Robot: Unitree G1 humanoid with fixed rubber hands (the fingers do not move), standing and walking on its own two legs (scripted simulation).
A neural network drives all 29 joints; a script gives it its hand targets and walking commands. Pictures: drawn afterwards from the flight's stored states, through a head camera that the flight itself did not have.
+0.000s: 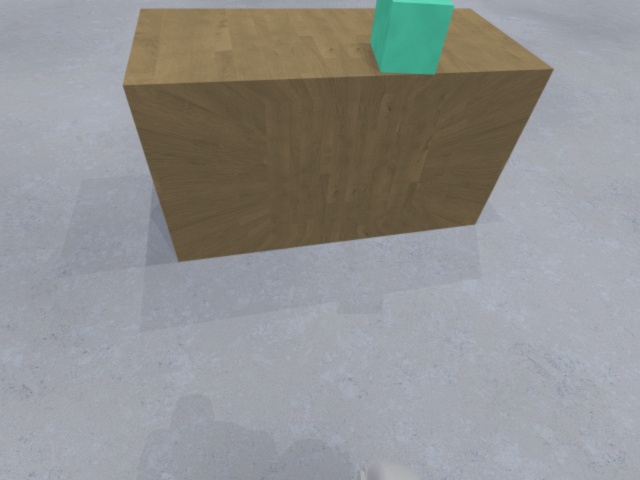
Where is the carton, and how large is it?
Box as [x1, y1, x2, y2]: [370, 0, 454, 74]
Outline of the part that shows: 377,0 370,43 380,71 434,74 454,5 449,0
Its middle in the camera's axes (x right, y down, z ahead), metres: +0.26 -0.63 +1.17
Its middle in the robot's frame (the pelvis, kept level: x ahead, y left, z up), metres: +1.31 -0.21 +0.06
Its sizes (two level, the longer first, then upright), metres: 0.220 0.166 0.187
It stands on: a pedestal, 0.72 m high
